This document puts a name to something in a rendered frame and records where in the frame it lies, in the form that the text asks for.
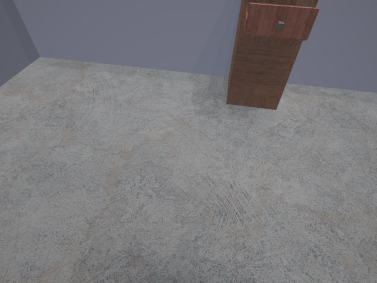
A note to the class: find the handle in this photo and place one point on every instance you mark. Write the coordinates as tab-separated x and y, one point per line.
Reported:
280	25

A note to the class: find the cabinet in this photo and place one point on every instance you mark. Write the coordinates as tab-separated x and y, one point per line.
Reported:
261	66

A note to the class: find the drawer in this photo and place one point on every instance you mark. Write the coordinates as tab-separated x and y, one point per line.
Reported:
261	20

